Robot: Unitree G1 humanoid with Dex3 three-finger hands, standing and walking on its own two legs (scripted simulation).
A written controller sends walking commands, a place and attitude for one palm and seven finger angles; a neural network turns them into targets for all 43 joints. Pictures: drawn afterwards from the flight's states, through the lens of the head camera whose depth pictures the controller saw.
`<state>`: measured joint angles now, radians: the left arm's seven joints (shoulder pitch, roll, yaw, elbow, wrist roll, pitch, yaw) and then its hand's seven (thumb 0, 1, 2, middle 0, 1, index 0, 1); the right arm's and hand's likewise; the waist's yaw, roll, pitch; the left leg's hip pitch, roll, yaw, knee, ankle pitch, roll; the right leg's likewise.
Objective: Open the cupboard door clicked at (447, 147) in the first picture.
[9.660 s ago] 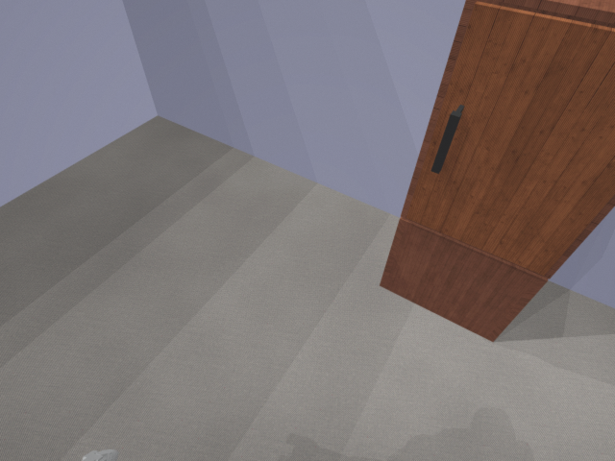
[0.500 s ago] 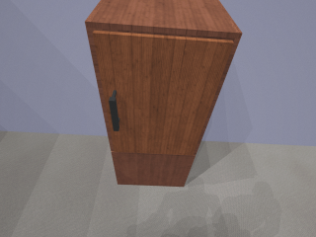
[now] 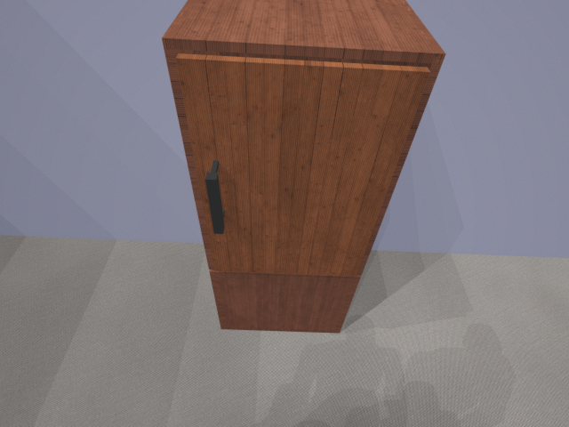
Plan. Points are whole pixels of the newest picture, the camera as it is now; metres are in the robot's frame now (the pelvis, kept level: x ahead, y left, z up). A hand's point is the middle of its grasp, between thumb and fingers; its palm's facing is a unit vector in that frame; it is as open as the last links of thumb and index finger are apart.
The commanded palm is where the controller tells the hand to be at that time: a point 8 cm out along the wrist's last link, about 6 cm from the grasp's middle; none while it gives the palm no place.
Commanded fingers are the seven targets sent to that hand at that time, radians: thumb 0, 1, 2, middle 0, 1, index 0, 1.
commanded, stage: look again from close up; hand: left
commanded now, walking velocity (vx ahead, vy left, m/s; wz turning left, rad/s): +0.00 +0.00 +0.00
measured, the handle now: (217, 198) +0.55 +0.18 -0.03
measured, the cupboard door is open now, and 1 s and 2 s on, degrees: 0 0 0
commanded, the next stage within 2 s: raise the hand with hooked fingers in 0.58 s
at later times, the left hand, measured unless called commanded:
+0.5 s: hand out of the picture -0.03 +0.14 -0.18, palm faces +0.03 -0.98 -0.18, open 7.4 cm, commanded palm none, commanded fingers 0.00 0.90 0.90 -0.20 -0.30 -0.20 -0.30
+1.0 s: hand (209, 354) +0.23 +0.13 -0.03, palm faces +0.04 -1.00 -0.01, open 8.0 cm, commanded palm +0.15 +0.20 -0.06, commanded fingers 0.00 0.50 0.73 -0.23 -0.56 -0.23 -0.56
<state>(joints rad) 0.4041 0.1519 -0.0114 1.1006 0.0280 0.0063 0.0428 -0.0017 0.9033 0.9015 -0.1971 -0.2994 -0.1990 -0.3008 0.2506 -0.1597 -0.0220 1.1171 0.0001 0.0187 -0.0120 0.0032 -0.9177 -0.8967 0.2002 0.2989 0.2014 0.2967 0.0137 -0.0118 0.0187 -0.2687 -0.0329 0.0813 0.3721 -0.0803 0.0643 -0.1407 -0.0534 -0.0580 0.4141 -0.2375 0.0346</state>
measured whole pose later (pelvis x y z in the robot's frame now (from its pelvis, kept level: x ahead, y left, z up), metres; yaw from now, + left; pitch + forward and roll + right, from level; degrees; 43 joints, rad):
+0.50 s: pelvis +0.01 -0.02 +0.00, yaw -1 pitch -2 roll -1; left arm 0.40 0.13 -0.01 1.10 0.02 -0.01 0.05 0.00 0.90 0.90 -0.20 -0.30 -0.20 -0.30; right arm 0.29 -0.14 -0.02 1.14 0.00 0.01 -0.02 0.00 -0.91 -0.90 0.20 0.30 0.20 0.30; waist 0.00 0.00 0.01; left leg -0.27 -0.01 0.08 0.39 -0.10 0.05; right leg -0.14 -0.03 -0.05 0.42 -0.26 0.02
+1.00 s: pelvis +0.00 -0.04 -0.07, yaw -1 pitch +11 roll +0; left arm 0.35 0.18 0.12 0.17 -0.23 -0.55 -0.19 0.02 0.75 0.82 -0.20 -0.42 -0.21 -0.42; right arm 0.17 -0.27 -0.07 0.63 0.02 -0.27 -0.01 0.01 -0.91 -0.90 0.20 0.30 0.20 0.30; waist -0.02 -0.01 -0.15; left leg -0.83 0.03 0.04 0.99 -0.35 0.02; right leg -0.69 -0.01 -0.07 1.04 -0.54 -0.03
